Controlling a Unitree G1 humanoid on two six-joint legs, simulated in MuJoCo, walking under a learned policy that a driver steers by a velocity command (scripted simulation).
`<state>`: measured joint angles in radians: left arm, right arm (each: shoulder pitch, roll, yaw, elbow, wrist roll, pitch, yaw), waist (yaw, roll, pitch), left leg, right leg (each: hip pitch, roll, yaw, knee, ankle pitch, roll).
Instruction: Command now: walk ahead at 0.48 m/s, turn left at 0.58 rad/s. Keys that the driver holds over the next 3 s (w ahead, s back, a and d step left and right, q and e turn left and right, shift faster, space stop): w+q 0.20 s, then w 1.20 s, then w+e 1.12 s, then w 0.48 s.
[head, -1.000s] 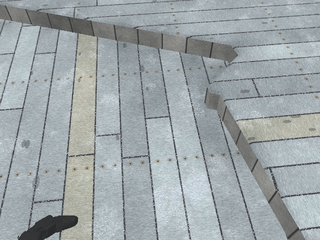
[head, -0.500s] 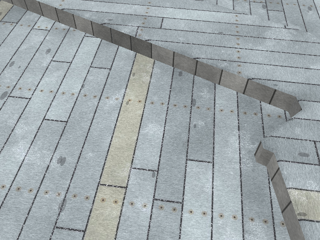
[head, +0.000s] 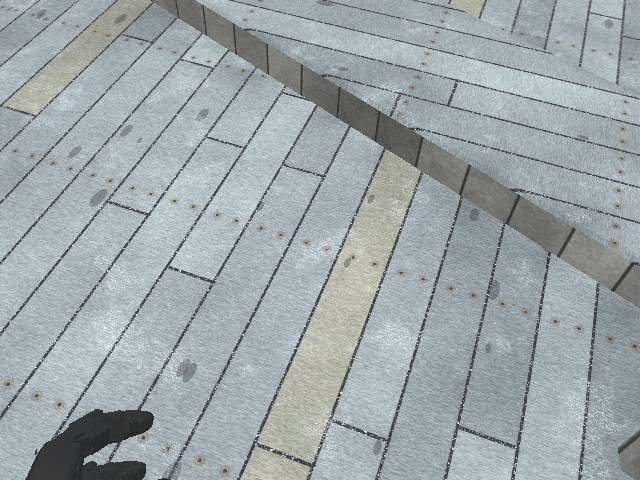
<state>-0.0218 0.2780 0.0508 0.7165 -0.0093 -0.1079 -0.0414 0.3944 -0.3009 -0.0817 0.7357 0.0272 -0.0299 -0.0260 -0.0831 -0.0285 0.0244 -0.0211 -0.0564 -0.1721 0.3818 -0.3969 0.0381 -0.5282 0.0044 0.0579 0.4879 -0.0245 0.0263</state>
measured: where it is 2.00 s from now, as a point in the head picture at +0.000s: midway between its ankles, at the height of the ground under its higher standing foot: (218, 237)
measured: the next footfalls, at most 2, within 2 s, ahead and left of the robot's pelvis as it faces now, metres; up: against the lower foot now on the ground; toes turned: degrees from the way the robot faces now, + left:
right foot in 0.04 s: +0.19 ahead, -0.13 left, +0.00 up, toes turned +5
left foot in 0.52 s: +0.41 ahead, +0.19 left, +0.00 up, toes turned +15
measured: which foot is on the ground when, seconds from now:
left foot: down 0.00-0.06, up 0.08-0.50, down 0.52-1.00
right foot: up 0.00-0.02, down 0.04-0.52, up 0.54-1.00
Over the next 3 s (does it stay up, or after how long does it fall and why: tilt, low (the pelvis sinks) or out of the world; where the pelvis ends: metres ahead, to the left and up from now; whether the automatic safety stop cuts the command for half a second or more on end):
stays up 1.56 0.05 0.01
